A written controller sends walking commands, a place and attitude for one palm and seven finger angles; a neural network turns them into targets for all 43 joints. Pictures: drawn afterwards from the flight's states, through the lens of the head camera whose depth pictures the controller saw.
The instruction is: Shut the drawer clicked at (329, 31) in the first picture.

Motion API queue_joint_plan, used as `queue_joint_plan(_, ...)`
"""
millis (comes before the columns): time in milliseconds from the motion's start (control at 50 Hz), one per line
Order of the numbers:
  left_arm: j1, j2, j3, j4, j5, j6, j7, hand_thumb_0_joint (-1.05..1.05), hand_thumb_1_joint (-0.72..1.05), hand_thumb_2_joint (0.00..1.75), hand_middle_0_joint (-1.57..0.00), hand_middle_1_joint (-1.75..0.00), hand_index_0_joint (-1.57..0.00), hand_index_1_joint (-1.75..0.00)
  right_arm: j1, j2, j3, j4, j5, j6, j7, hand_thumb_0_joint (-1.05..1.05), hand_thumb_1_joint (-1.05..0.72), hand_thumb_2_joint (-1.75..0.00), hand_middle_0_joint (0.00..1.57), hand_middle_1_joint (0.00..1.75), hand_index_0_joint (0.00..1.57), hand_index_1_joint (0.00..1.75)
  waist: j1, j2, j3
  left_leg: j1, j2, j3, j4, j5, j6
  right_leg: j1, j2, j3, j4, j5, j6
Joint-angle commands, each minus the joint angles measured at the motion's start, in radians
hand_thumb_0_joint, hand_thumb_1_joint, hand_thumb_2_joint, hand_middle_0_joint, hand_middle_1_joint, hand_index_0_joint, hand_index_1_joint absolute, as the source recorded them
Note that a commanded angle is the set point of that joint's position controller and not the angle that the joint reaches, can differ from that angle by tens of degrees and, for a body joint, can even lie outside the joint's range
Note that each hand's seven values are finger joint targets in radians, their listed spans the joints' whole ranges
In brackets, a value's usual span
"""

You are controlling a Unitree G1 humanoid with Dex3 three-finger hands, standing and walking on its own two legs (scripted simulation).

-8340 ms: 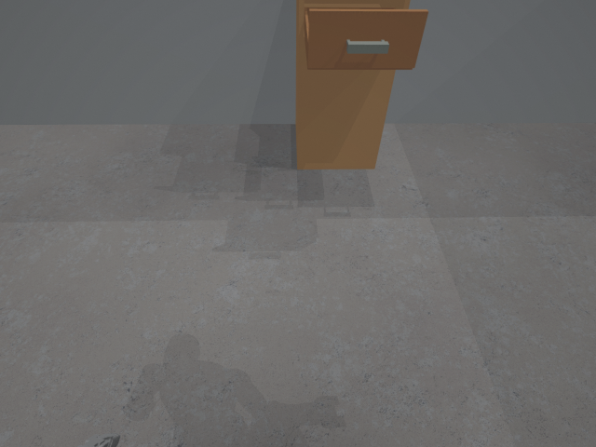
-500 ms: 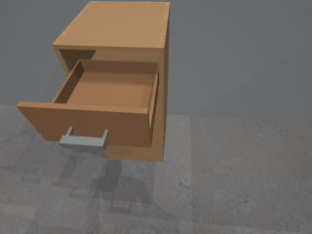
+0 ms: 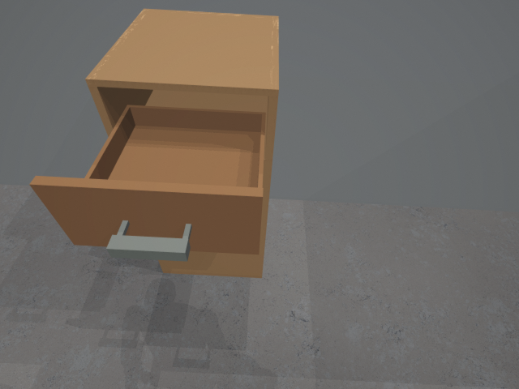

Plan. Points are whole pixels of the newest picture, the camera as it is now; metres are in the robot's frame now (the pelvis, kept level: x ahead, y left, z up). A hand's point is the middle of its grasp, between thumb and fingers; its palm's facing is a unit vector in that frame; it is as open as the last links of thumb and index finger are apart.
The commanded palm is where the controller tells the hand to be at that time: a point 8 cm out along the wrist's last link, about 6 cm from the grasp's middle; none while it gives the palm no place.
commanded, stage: look again from close up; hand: left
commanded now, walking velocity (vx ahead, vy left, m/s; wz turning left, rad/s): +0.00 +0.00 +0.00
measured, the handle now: (153, 237) +0.35 +0.22 +0.01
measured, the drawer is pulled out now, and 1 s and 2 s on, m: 0.30 0.30 0.30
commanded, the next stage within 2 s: shuffle to correct the standing spot in 0.60 s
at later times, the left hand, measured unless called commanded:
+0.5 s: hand out of the picture +0.00 +0.16 -0.17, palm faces +0.01 -0.97 -0.23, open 7.4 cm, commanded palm none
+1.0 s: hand out of the picture -0.02 +0.14 -0.19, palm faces +0.06 -0.98 -0.16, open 7.4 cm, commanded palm none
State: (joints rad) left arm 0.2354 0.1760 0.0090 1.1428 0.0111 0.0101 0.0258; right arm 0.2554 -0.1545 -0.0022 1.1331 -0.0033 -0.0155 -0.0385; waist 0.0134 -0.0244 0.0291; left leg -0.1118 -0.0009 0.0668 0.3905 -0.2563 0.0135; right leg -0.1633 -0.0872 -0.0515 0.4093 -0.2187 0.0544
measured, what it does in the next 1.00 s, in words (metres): stands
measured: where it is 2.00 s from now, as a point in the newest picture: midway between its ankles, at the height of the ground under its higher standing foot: outside the picture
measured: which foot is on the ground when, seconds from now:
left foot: down 0.00-1.00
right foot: down 0.00-1.00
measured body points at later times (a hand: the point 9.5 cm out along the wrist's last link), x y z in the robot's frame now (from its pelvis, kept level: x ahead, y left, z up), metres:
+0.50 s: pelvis -0.01 -0.02 -0.01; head -0.01 -0.04 +0.44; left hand +0.00 +0.21 -0.15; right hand -0.01 -0.23 -0.18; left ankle -0.03 +0.11 -0.74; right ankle +0.00 -0.15 -0.74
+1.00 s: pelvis +0.01 -0.03 -0.01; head +0.02 -0.03 +0.44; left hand -0.02 +0.19 -0.17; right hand -0.02 -0.25 -0.17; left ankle -0.03 +0.11 -0.74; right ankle +0.00 -0.15 -0.74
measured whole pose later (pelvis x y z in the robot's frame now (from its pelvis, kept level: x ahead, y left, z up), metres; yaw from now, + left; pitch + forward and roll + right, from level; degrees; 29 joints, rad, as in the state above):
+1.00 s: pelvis +0.01 -0.03 -0.01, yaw +1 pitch -1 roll +1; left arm 0.33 0.14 0.02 1.10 0.02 0.00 0.01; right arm 0.35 -0.15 0.01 1.12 -0.02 -0.01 -0.01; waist 0.01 -0.01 0.03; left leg -0.18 0.04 0.04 0.53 -0.35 -0.03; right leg -0.23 -0.06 -0.07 0.58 -0.33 0.00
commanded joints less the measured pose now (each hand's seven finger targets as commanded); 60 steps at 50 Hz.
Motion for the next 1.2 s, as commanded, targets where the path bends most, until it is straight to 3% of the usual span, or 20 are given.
queue_joint_plan(0, 0.075, 0.074, 0.014, -0.017, 0.0, -0.011, 0.01, 0.0, 0.9, 0.9, -0.2, -0.3, -0.2, -0.3, 0.065, -0.103, -0.02, -0.022, -0.003, -0.013, 0.0, 0.0, -0.9, -0.9, 0.2, 0.3, 0.2, 0.3, 0.004, 0.047, 0.029, -0.056, 0.123, -0.094, -0.098, 0.241, 0.0, 0.022, -0.034, 0.029, -0.039, 0.134, -0.037)
queue_joint_plan(60, 0.079, 0.072, 0.013, -0.018, 0.0, -0.012, 0.01, 0.0, 0.9, 0.9, -0.2, -0.3, -0.2, -0.3, 0.079, -0.097, -0.02, -0.013, -0.002, -0.014, 0.0, 0.0, -0.9, -0.9, 0.2, 0.3, 0.2, 0.3, 0.005, 0.022, 0.039, -0.06, 0.12, -0.091, -0.095, 0.228, 0.002, 0.021, -0.035, 0.027, -0.043, 0.139, -0.039)
queue_joint_plan(80, 0.112, 0.088, -0.005, -0.003, 0.012, -0.042, 0.053, 0.0, 0.9, 0.9, -0.2, -0.3, -0.2, -0.3, 0.03, -0.14, -0.013, -0.079, 0.004, -0.029, 0.014, 0.0, -0.9, -0.9, 0.2, 0.3, 0.2, 0.3, 0.005, 0.066, 0.032, -0.116, 0.136, -0.061, 0.095, 0.448, -0.019, -0.001, -0.063, 0.079, 0.018, 0.373, -0.061)
queue_joint_plan(100, 0.111, 0.124, 0.007, -0.044, 0.004, -0.049, 0.042, 0.0, 0.9, 0.9, -0.2, -0.3, -0.2, -0.3, 0.087, -0.096, -0.014, -0.095, -0.01, -0.026, 0.018, 0.0, -0.9, -0.9, 0.2, 0.3, 0.2, 0.3, -0.013, 0.09, -0.043, -0.112, 0.089, -0.073, 0.059, 0.201, -0.015, 0.04, -0.071, 0.066, 0.043, 0.221, -0.081)
queue_joint_plan(120, 0.091, 0.11, -0.001, -0.051, 0.003, -0.046, 0.032, 0.0, 0.9, 0.9, -0.2, -0.3, -0.2, -0.3, 0.105, -0.096, -0.009, -0.099, -0.01, -0.029, 0.021, 0.0, -0.9, -0.9, 0.2, 0.3, 0.2, 0.3, -0.015, 0.096, -0.045, -0.134, 0.102, -0.091, 0.03, 0.157, -0.006, 0.011, -0.045, 0.053, 0.06, 0.075, -0.088)
queue_joint_plan(140, 0.087, 0.108, 0.0, -0.066, 0.004, -0.047, 0.025, 0.0, 0.9, 0.9, -0.2, -0.3, -0.2, -0.3, 0.108, -0.094, -0.008, -0.107, -0.016, -0.036, 0.023, 0.0, -0.9, -0.9, 0.2, 0.3, 0.2, 0.3, -0.01, 0.159, -0.067, -0.121, 0.106, -0.097, 0.03, 0.254, 0.0, 0.021, -0.034, 0.044, 0.081, 0.104, -0.09)
queue_joint_plan(220, 0.083, 0.08, -0.006, -0.07, -0.001, -0.036, 0.016, 0.0, 0.9, 0.9, -0.2, -0.3, -0.2, -0.3, 0.125, -0.1, -0.002, -0.118, -0.007, -0.027, 0.013, 0.0, -0.9, -0.9, 0.2, 0.3, 0.2, 0.3, -0.014, 0.029, -0.002, -0.122, 0.108, -0.096, 0.022, 0.215, 0.019, -0.02, -0.022, 0.031, 0.066, 0.072, -0.082)
queue_joint_plan(280, 0.078, 0.083, -0.006, -0.075, -0.001, -0.03, 0.013, 0.0, 0.9, 0.9, -0.2, -0.3, -0.2, -0.3, 0.121, -0.096, 0.001, -0.11, -0.009, -0.02, 0.015, 0.0, -0.9, -0.9, 0.2, 0.3, 0.2, 0.3, -0.012, 0.009, 0.068, -0.149, 0.099, -0.091, -0.007, 0.135, 0.015, -0.05, -0.021, 0.04, 0.047, 0.033, -0.079)
queue_joint_plan(400, 0.087, 0.088, -0.002, -0.077, -0.001, -0.028, 0.009, 0.0, 0.9, 0.9, -0.2, -0.3, -0.2, -0.3, 0.11, -0.093, 0.003, -0.09, -0.009, -0.013, 0.018, 0.0, -0.9, -0.9, 0.2, 0.3, 0.2, 0.3, -0.012, -0.001, 0.089, -0.135, 0.085, -0.078, -0.04, 0.04, 0.011, -0.078, -0.022, 0.06, 0.007, -0.031, -0.079)
queue_joint_plan(680, 0.089, 0.093, 0.002, -0.06, -0.001, -0.037, 0.005, 0.0, 0.9, 0.9, -0.2, -0.3, -0.2, -0.3, 0.093, -0.08, 0.005, -0.048, -0.009, -0.007, 0.016, 0.0, -0.9, -0.9, 0.2, 0.3, 0.2, 0.3, -0.013, 0.005, 0.062, -0.085, 0.085, -0.052, -0.035, 0.079, -0.006, -0.064, -0.033, 0.079, -0.044, 0.034, -0.085)
queue_joint_plan(780, 0.113, 0.113, 0.018, -0.065, 0.008, -0.029, 0.0, 0.0, 0.9, 0.9, -0.2, -0.3, -0.2, -0.3, 0.108, -0.072, 0.002, -0.042, -0.019, 0.01, 0.026, 0.0, -0.9, -0.9, 0.2, 0.3, 0.2, 0.3, -0.002, -0.039, 0.096, -0.142, 0.039, -0.012, 0.041, -0.138, -0.005, -0.11, -0.055, 0.141, -0.113, -0.357, -0.115)
queue_joint_plan(860, 0.112, 0.124, 0.036, -0.084, 0.01, -0.025, -0.002, 0.0, 0.9, 0.9, -0.2, -0.3, -0.2, -0.3, 0.141, -0.055, -0.004, -0.045, -0.021, 0.008, 0.03, 0.0, -0.9, -0.9, 0.2, 0.3, 0.2, 0.3, -0.01, -0.065, 0.13, -0.152, 0.028, 0.01, 0.107, -0.138, 0.0, -0.168, -0.088, 0.168, -0.136, -0.428, -0.144)
queue_joint_plan(960, 0.102, 0.085, 0.04, -0.1, 0.011, -0.032, -0.011, 0.0, 0.9, 0.9, -0.2, -0.3, -0.2, -0.3, 0.207, -0.075, -0.006, -0.033, -0.02, -0.017, 0.024, 0.0, -0.9, -0.9, 0.2, 0.3, 0.2, 0.3, -0.019, 0.101, 0.103, -0.115, 0.086, -0.061, 0.023, -0.01, 0.028, -0.143, -0.005, 0.031, 0.067, -0.232, -0.123)
queue_joint_plan(1020, 0.114, 0.042, 0.034, -0.102, 0.013, -0.042, -0.012, 0.0, 0.9, 0.9, -0.2, -0.3, -0.2, -0.3, 0.209, -0.107, -0.009, -0.035, -0.017, -0.029, 0.013, 0.0, -0.9, -0.9, 0.2, 0.3, 0.2, 0.3, -0.001, 0.182, 0.066, -0.109, 0.151, -0.123, 0.018, 0.222, 0.076, -0.092, 0.045, -0.049, 0.206, -0.085, -0.114)
queue_joint_plan(1060, 0.152, 0.046, 0.037, -0.085, 0.011, -0.05, -0.01, 0.0, 0.9, 0.9, -0.2, -0.3, -0.2, -0.3, 0.18, -0.101, -0.009, -0.046, -0.015, -0.032, 0.009, 0.0, -0.9, -0.9, 0.2, 0.3, 0.2, 0.3, 0.022, 0.087, 0.053, -0.139, 0.117, -0.076, 0.111, 0.317, 0.066, -0.02, 0.013, -0.012, 0.189, 0.051, -0.127)
queue_joint_plan(1080, 0.195, 0.075, 0.046, -0.069, 0.011, -0.054, -0.007, 0.0, 0.9, 0.9, -0.2, -0.3, -0.2, -0.3, 0.155, -0.084, -0.008, -0.062, -0.014, -0.034, 0.01, 0.0, -0.9, -0.9, 0.2, 0.3, 0.2, 0.3, 0.039, -0.003, 0.035, -0.2, 0.065, -0.022, 0.196, 0.253, 0.04, 0.057, -0.042, 0.055, 0.151, 0.174, -0.144)
queue_joint_plan(1120, 0.284, 0.15, 0.071, -0.037, 0.012, -0.055, 0.001, 0.0, 0.9, 0.9, -0.2, -0.3, -0.2, -0.3, 0.105, -0.049, -0.008, -0.096, -0.013, -0.032, 0.015, 0.0, -0.9, -0.9, 0.2, 0.3, 0.2, 0.3, 0.064, -0.212, 0.021, -0.37, 0.007, 0.058, 0.348, -0.116, 0.002, 0.195, -0.223, 0.231, 0.044, 0.388, -0.215)
queue_joint_plan(1140, 0.299, 0.152, 0.075, -0.033, 0.017, -0.052, 0.006, 0.0, 0.9, 0.9, -0.2, -0.3, -0.2, -0.3, 0.065, -0.042, -0.011, -0.114, -0.014, -0.029, 0.016, 0.0, -0.9, -0.9, 0.2, 0.3, 0.2, 0.3, 0.074, -0.23, 0.044, -0.419, 0.013, 0.055, 0.373, -0.262, -0.001, 0.213, -0.271, 0.266, 0.027, 0.443, -0.256)
queue_joint_plan(1160, 0.29, 0.143, 0.073, -0.037, 0.023, -0.049, 0.008, 0.0, 0.9, 0.9, -0.2, -0.3, -0.2, -0.3, 0.039, -0.034, -0.012, -0.122, -0.012, -0.031, 0.02, 0.0, -0.9, -0.9, 0.2, 0.3, 0.2, 0.3, 0.071, -0.199, 0.066, -0.413, 0.023, 0.041, 0.348, -0.288, 0.002, 0.184, -0.274, 0.257, 0.041, 0.468, -0.263)
queue_joint_plan(1180, 0.244, 0.134, 0.07, -0.05, 0.023, -0.045, 0.009, 0.0, 0.9, 0.9, -0.2, -0.3, -0.2, -0.3, 0.068, -0.029, -0.012, -0.112, -0.009, -0.034, 0.023, 0.0, -0.9, -0.9, 0.2, 0.3, 0.2, 0.3, 0.037, -0.163, 0.056, -0.322, 0.031, 0.029, 0.25, -0.237, 0.007, 0.127, -0.252, 0.207, 0.078, 0.43, -0.246)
